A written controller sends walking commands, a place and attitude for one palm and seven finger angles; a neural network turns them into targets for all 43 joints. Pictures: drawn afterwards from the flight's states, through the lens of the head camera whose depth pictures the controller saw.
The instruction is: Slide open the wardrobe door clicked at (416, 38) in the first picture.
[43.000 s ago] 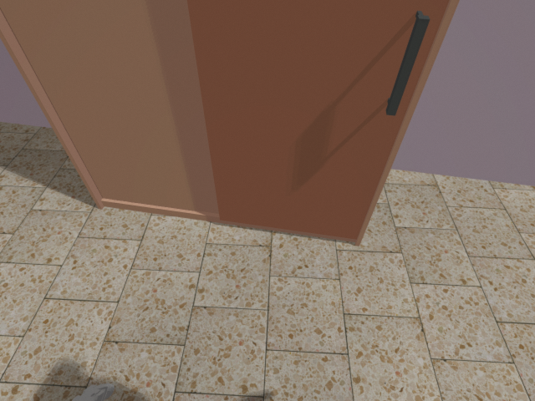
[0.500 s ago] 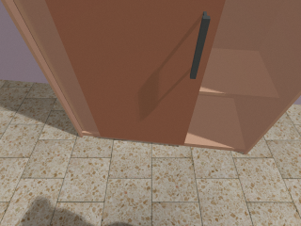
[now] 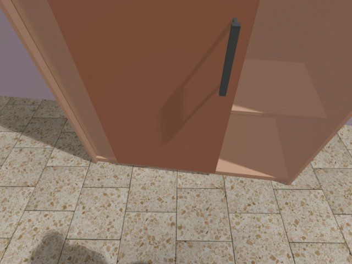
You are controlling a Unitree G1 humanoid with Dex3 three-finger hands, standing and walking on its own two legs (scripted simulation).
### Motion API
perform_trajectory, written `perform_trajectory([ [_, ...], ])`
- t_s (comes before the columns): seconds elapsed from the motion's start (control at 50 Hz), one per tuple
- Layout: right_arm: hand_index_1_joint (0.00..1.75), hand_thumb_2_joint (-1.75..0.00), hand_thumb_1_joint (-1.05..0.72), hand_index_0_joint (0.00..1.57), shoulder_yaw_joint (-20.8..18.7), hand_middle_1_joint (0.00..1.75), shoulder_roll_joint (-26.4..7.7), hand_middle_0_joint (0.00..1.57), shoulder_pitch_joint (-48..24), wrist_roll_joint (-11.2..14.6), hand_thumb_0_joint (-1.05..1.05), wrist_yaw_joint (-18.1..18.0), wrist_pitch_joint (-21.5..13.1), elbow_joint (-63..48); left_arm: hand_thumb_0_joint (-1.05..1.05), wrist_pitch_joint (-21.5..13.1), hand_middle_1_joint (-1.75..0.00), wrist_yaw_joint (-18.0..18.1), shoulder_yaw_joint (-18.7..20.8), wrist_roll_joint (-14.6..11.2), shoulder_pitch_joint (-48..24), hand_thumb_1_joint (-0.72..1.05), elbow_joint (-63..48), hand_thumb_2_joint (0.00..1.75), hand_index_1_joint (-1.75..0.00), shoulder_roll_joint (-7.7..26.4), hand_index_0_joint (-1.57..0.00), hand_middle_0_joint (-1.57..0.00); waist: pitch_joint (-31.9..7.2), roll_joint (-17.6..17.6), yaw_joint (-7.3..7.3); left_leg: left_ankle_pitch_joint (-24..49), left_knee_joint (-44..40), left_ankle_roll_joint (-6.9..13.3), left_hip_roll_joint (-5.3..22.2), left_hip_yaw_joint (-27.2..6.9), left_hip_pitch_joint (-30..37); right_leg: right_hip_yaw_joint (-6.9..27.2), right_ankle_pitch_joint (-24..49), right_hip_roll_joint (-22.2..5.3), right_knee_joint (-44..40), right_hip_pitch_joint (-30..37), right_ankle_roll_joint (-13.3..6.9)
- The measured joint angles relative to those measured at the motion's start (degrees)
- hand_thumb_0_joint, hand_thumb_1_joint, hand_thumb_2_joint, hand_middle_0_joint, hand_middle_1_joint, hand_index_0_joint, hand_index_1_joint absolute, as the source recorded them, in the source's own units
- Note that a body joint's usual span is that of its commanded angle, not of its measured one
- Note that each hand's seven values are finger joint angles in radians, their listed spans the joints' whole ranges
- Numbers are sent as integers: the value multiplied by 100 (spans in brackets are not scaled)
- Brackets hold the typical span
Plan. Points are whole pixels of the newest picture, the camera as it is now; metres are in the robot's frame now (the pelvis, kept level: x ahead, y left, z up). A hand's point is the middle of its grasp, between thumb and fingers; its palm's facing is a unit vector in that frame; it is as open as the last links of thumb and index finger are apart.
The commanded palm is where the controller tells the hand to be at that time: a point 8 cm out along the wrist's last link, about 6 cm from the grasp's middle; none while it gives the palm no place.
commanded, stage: look to check the result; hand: right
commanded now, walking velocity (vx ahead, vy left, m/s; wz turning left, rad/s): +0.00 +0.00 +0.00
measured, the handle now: (228, 60) +0.70 -0.12 +0.08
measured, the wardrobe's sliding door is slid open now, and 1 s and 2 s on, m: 0.45 0.45 0.45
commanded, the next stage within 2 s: stand and wait in 0.52 s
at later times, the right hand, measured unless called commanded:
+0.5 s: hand out of the picture +0.02 -0.18 -0.18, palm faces -0.03 +0.98 -0.17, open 7.3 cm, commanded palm none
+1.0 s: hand out of the picture +0.02 -0.18 -0.18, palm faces -0.04 +0.98 -0.18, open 7.3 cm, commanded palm none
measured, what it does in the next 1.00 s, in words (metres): stands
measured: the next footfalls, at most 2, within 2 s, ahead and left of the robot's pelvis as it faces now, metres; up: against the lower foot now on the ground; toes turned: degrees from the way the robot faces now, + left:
none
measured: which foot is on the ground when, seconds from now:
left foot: down 0.00-1.00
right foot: down 0.00-1.00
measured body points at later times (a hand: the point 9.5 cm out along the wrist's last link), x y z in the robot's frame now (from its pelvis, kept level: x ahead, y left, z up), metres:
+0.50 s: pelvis +0.01 -0.01 +0.00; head +0.04 -0.02 +0.45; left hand +0.03 +0.23 -0.15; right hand +0.02 -0.23 -0.17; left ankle -0.02 +0.15 -0.74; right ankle +0.01 -0.06 -0.74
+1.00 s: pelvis +0.02 +0.00 +0.00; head +0.04 -0.01 +0.45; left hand +0.03 +0.23 -0.15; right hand +0.03 -0.23 -0.17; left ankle -0.02 +0.15 -0.74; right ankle +0.01 -0.06 -0.74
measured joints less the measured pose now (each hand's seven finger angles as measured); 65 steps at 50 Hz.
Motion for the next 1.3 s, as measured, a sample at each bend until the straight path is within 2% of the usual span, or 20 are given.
perform_trajectory([
  [0.44, 30, -89, -91, 20, 27, 29, 85, 19, 78, 4, 0, -16, -1, 77, 0, -23, -30, 34, -5, -21, -2, 91, 40, 90, -30, -20, -20, -20, 33, 33, -15, -74, -30, -43, 52, -19, 95, -20, -83, 51, -19, 92, -44],
  [1.3, 30, -89, -91, 20, 24, 29, 94, 19, 107, 20, 0, -25, -14, 76, 0, -44, -30, 44, -11, -20, 77, 91, 84, 90, -30, -45, -20, -20, 1, 29, -5, -81, -92, -4, 8, -34, 204, -34, -106, 6, -77, 212, 4],
])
